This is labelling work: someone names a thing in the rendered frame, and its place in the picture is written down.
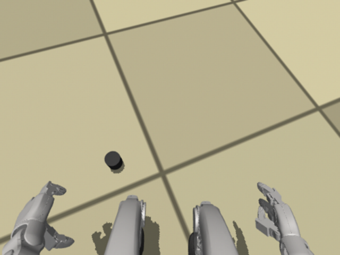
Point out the left robot arm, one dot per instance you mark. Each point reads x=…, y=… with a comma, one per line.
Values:
x=27, y=238

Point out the right robot arm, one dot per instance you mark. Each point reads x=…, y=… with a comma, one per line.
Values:
x=294, y=245

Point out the tin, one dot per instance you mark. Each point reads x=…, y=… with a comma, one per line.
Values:
x=113, y=160

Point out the right robot hand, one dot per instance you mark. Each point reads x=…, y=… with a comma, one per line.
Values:
x=281, y=220

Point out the left robot hand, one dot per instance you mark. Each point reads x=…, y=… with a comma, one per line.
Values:
x=38, y=208

